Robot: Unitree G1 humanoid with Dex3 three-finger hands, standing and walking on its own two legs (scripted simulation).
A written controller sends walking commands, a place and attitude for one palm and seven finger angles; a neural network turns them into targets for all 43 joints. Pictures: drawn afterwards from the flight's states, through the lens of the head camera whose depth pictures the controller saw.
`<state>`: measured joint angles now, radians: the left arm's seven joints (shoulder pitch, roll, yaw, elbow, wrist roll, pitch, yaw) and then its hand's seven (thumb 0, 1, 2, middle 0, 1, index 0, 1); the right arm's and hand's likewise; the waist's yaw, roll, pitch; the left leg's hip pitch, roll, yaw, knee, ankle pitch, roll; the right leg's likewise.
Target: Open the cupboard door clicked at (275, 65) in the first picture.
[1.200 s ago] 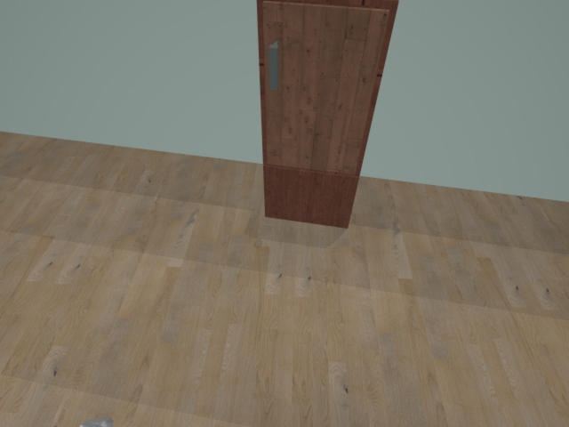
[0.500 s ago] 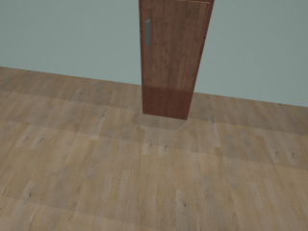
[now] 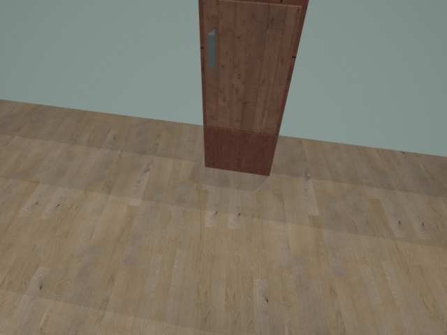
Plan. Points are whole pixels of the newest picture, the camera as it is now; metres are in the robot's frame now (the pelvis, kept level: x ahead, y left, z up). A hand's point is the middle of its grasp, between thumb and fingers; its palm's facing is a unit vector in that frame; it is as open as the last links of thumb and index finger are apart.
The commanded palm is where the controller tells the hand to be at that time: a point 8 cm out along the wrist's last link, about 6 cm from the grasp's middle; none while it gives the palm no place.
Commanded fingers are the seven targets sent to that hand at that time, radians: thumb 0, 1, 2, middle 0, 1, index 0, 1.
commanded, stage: look at it before walking up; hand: left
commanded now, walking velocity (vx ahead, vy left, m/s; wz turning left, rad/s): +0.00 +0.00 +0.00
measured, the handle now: (212, 48) +1.15 +0.11 +0.00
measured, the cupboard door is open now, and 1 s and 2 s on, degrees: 0 0 0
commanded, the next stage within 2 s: walk to a spot facing it in 0.24 s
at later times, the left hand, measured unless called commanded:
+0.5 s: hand out of the picture +0.06 +0.23 -0.17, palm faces -0.01 -0.96 -0.29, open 7.4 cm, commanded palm none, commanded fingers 0.00 0.90 0.90 -0.20 -0.30 -0.20 -0.30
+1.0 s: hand (151, 291) +0.25 +0.18 -0.19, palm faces -0.04 -0.98 -0.21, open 7.3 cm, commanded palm none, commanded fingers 0.00 0.90 0.90 -0.20 -0.30 -0.20 -0.30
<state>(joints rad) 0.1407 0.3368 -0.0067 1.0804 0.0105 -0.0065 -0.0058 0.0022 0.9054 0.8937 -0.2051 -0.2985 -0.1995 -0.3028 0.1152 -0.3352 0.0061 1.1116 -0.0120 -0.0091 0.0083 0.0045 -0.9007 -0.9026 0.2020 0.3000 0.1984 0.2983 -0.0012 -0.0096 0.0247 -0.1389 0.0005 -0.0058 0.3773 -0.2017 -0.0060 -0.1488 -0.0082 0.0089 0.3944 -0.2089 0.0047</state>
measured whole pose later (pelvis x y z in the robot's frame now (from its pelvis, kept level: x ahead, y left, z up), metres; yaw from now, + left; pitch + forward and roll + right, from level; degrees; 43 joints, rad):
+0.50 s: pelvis +0.02 +0.00 +0.00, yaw +0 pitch -2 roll +0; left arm 0.22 0.30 0.00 1.09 0.02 0.01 -0.01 0.00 0.91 0.89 -0.20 -0.30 -0.20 -0.30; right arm 0.18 -0.29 0.01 1.12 -0.02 0.01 0.01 0.00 -0.90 -0.90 0.20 0.30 0.20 0.30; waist 0.00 -0.01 -0.02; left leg -0.15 0.00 0.00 0.44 -0.29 0.00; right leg -0.16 0.00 0.01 0.45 -0.28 0.00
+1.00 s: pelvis +0.17 -0.01 -0.02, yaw -2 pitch -1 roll +0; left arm 0.17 0.20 0.06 1.01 0.01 -0.01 -0.03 0.01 0.94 0.89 -0.20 -0.30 -0.19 -0.30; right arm 0.54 -0.09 -0.01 1.22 -0.02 -0.06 -0.03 0.00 -0.90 -0.90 0.20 0.30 0.20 0.30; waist -0.04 0.00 0.10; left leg 0.13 0.03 0.06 0.33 -0.44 -0.02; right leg -0.51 -0.06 -0.12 0.69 -0.22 -0.05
